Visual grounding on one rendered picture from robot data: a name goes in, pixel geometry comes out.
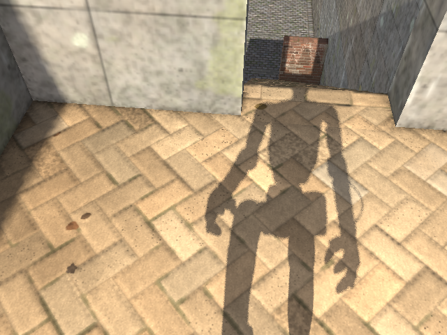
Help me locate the stairs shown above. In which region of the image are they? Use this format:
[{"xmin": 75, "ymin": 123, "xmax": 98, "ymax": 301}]
[{"xmin": 245, "ymin": 78, "xmax": 369, "ymax": 92}]

